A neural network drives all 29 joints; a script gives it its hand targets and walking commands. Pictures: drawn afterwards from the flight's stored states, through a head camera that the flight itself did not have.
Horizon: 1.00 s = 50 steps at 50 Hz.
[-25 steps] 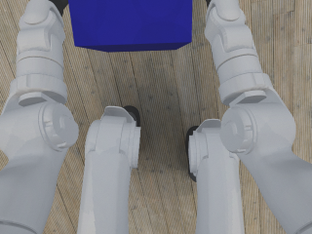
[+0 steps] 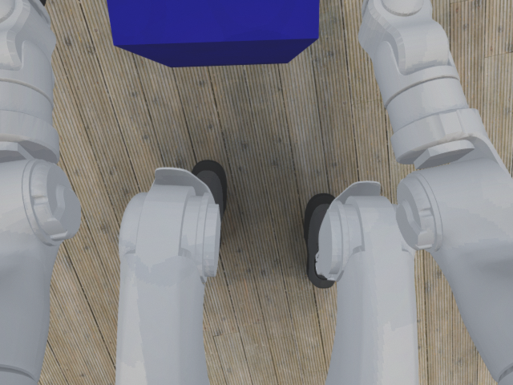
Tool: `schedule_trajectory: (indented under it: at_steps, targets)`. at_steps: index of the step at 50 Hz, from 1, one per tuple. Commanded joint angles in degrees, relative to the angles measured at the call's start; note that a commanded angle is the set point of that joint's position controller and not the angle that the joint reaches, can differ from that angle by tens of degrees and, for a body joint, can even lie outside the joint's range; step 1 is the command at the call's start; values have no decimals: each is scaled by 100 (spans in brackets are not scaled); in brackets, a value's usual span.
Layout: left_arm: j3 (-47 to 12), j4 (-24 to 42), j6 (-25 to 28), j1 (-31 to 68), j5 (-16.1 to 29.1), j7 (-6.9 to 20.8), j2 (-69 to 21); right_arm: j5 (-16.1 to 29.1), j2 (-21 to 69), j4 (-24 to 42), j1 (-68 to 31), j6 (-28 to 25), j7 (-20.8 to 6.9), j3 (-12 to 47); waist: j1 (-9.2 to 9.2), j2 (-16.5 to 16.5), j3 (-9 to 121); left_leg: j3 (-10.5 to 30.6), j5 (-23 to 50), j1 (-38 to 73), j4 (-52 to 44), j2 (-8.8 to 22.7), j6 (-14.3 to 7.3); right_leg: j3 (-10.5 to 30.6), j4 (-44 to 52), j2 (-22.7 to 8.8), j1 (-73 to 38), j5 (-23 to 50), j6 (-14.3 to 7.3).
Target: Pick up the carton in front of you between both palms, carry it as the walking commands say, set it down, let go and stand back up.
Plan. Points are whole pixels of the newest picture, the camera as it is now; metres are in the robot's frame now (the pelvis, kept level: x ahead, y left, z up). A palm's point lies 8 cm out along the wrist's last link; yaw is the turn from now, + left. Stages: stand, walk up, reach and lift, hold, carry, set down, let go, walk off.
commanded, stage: set down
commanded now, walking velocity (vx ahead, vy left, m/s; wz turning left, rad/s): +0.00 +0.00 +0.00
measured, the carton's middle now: out of the picture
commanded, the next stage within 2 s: let go in 0.92 s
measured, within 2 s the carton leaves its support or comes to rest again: neither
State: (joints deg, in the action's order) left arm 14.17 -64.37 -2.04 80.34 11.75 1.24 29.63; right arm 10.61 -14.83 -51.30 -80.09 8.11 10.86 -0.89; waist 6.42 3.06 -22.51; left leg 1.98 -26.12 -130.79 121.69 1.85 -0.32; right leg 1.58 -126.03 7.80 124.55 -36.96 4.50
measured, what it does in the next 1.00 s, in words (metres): rises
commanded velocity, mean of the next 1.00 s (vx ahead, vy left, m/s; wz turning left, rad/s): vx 0.00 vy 0.00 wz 0.00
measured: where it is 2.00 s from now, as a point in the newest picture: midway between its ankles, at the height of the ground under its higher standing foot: (264, 241)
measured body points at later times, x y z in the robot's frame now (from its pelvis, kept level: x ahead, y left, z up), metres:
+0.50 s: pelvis +0.02 +0.01 +0.11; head +0.34 +0.07 +0.42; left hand +0.51 +0.34 +0.00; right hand +0.59 -0.05 +0.00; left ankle +0.14 +0.13 -0.34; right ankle +0.10 -0.12 -0.34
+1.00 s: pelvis +0.05 +0.01 +0.25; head +0.34 +0.07 +0.59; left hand +0.50 +0.34 +0.15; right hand +0.58 -0.05 +0.15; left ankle +0.14 +0.13 -0.34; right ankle +0.10 -0.12 -0.34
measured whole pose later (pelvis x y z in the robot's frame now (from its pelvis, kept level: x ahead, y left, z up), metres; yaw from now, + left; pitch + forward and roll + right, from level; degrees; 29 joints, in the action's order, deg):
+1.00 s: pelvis +0.05 +0.01 +0.25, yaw +3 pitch +44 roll -4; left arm 22.3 -49.4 -8.3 59.5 -2.2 6.6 19.9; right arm -3.3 -6.9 -43.1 -59.9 11.8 7.3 -14.7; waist 5.0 2.6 3.4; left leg 3.7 -16.7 -95.4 67.9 -1.4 -0.1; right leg 2.9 -69.8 4.4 89.3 -24.9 2.8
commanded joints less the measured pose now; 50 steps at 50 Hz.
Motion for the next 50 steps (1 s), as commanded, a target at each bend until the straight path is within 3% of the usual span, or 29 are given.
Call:
schedule_trajectory:
  at_steps: [1,7,11,16,24,31,50]
  targets:
    - [42,862,-125,1127,-55,-35,965,-145,-348,956,-1569,63,57,-289,644,-121,8311,-410,1898,5579,-1104,-116,147,-788,1397,-14,-2476,757,-113]
    - [87,1295,-500,932,-443,-105,381,-629,-363,589,-1019,301,-5,-990,296,-553,7712,-414,1451,5697,-1773,-268,246,-915,1918,78,-1747,368,-220]
    - [112,1411,-498,760,-635,-76,63,-814,-281,351,-798,210,-108,-1248,170,-708,7424,-357,1470,5634,-2110,-302,310,-898,2250,92,-1462,427,-238]
    - [271,1561,-516,464,-781,-31,33,-921,-194,447,-635,162,-159,-1303,225,-652,7684,-406,1623,5737,-2520,-355,335,-869,2717,109,-1742,565,-204]
    - [581,2074,-669,-2,-851,133,235,-921,20,1260,-437,351,-155,-1071,408,-230,8669,-594,2181,6216,-3159,-476,277,-812,3483,131,-3002,1125,-112]
    - [666,2302,-791,-322,-858,324,191,-1061,160,1665,-53,497,-139,-1101,277,-163,8782,-598,2667,6822,-3830,-549,282,-755,4265,112,-3713,1577,-86]
    - [877,2081,-501,-1245,-1523,571,-266,-1520,527,1384,1240,246,-357,-1407,100,-327,7986,-395,3076,8522,-5941,-460,214,-462,6605,-65,-5049,2115,-21]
